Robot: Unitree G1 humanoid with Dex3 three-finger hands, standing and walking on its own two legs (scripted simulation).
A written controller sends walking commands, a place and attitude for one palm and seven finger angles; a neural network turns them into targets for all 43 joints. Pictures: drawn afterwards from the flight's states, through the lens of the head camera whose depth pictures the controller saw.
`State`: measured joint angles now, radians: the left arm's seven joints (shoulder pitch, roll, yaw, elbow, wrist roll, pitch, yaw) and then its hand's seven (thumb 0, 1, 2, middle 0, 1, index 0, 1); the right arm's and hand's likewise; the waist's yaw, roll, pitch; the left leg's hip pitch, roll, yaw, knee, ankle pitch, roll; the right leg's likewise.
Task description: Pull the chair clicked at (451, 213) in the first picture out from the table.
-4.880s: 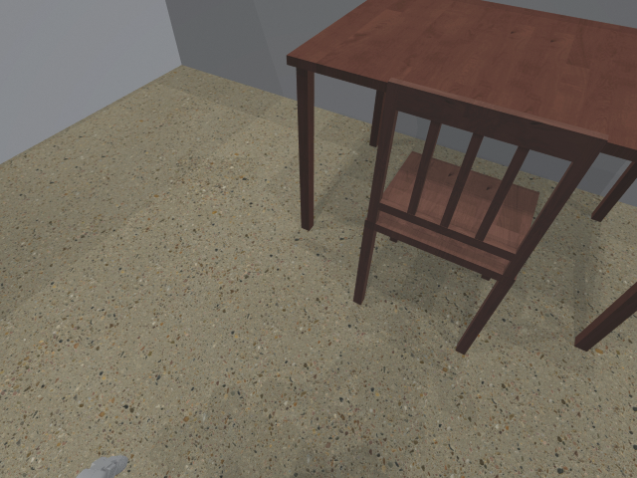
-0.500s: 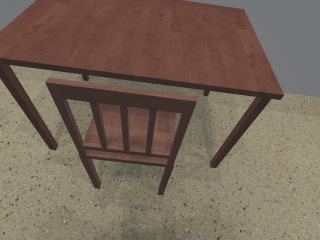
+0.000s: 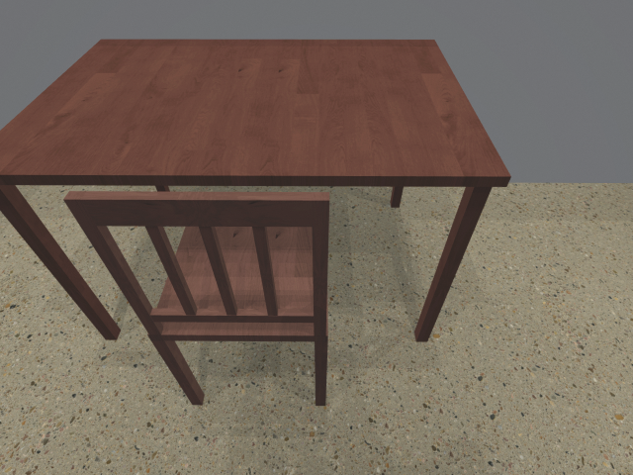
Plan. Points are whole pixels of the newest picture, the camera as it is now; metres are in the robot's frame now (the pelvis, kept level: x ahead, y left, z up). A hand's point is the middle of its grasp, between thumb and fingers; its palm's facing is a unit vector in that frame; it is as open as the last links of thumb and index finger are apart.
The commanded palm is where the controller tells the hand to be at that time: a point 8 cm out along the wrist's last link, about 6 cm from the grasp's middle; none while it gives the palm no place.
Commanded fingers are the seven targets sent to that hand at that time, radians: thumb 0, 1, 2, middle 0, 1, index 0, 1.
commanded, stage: come to a stop and stand still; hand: left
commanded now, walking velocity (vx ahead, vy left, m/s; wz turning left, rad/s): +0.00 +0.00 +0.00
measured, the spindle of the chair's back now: (220, 273) +0.50 +0.21 -0.11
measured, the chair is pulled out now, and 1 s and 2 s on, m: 0.00 0.00 0.00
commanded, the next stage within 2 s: look again from close up in 0.78 s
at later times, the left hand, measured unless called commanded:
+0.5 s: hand out of the picture -0.01 +0.11 -0.18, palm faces +0.08 -0.99 -0.15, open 7.4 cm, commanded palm none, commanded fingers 0.00 0.90 0.90 -0.20 -0.30 -0.20 -0.30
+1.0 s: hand out of the picture +0.03 +0.15 -0.18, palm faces +0.00 -0.98 -0.19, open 7.4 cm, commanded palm none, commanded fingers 0.00 0.90 0.90 -0.20 -0.30 -0.20 -0.30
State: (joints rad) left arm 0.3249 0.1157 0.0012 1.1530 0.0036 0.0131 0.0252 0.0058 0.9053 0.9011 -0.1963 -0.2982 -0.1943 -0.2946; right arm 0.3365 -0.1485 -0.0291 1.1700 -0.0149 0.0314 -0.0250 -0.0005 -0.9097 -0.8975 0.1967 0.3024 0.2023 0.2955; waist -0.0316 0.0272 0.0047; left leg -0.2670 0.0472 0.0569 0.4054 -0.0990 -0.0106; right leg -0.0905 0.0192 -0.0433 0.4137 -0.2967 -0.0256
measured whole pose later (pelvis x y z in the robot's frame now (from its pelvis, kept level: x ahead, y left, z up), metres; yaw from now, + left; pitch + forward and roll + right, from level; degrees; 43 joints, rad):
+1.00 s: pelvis +0.05 -0.01 -0.01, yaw -2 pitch +0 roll -1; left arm 0.36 0.12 -0.01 1.07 0.02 -0.05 0.06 0.00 0.90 0.90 -0.20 -0.30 -0.20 -0.29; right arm 0.22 -0.17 -0.02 1.04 -0.01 0.00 -0.03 0.00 -0.92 -0.90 0.20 0.30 0.20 0.30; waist 0.00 0.01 0.04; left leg -0.30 0.04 0.05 0.60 -0.27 0.02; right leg -0.07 0.04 -0.02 0.47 -0.37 -0.04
